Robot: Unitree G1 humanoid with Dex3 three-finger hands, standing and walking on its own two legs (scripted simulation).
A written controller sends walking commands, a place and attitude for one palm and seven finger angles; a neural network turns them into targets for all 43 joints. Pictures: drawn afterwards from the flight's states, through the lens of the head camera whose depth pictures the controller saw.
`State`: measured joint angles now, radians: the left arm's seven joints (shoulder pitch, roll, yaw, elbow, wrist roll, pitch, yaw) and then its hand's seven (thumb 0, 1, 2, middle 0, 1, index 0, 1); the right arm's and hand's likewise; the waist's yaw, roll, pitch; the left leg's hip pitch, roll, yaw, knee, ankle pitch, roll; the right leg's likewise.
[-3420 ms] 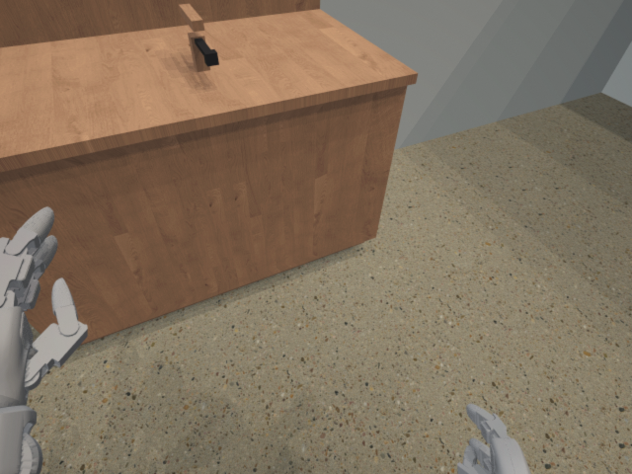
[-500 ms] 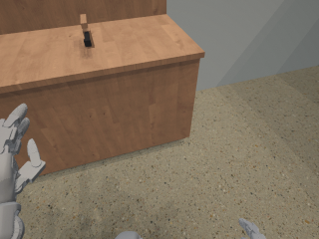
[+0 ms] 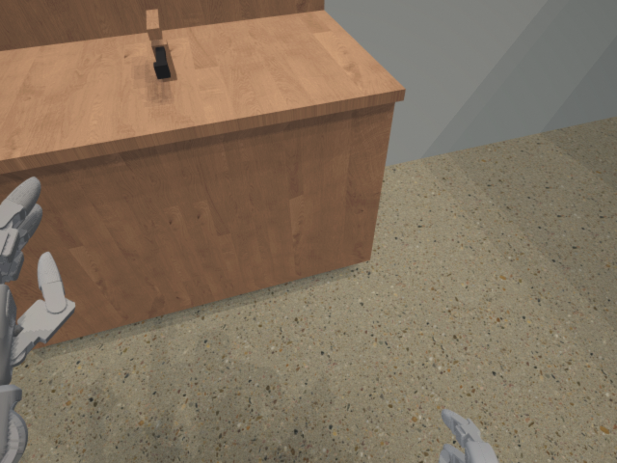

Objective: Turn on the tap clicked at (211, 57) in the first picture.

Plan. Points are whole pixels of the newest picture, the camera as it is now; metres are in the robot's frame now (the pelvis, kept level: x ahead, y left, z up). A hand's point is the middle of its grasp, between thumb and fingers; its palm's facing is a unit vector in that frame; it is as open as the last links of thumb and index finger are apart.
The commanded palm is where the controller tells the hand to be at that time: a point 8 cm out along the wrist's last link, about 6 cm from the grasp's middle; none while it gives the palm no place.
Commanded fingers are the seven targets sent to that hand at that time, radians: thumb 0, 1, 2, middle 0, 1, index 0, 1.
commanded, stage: take the last steps up to it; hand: left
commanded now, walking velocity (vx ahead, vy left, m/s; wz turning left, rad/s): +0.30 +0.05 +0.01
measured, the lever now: (162, 69) +0.85 +0.38 +0.12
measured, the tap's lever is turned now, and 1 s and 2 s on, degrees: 0 0 0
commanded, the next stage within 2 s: come to a stop and stand still in 1.70 s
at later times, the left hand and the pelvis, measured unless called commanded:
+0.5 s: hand (87, 207) +0.33 +0.27 +0.20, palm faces +0.38 -0.84 -0.39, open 7.4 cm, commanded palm +0.27 +0.31 +0.19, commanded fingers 0.00 0.90 0.90 -0.20 -0.30 -0.20 -0.30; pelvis +0.10 +0.03 +0.02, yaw -2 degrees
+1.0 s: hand (143, 155) +0.43 +0.24 +0.20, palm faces +0.41 -0.82 -0.39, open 7.4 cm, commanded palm +0.38 +0.29 +0.19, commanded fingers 0.00 0.90 0.90 -0.20 -0.30 -0.20 -0.30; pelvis +0.22 +0.01 +0.01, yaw -1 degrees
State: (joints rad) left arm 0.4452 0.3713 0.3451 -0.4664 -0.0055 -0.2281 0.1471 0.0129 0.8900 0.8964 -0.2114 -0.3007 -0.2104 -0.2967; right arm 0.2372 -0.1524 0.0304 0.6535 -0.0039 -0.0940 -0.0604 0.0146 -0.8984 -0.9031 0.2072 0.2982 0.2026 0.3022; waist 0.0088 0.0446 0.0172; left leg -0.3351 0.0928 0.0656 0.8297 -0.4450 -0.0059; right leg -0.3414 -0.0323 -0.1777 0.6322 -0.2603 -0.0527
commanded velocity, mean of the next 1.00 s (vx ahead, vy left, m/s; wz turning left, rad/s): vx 0.30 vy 0.03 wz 0.00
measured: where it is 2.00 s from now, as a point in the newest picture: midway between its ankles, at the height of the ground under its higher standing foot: (333, 411)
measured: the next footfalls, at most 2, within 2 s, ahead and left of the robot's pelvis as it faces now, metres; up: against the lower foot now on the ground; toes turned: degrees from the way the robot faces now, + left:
left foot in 0.30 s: +0.15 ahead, +0.15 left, +0.00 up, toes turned +9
right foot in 0.66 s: +0.24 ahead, -0.10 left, +0.00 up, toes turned -11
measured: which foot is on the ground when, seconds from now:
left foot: up 0.00-0.28, down 0.30-0.68, up 0.70-0.98, down 1.00-1.00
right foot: down 0.00-0.32, up 0.34-0.64, down 0.66-1.00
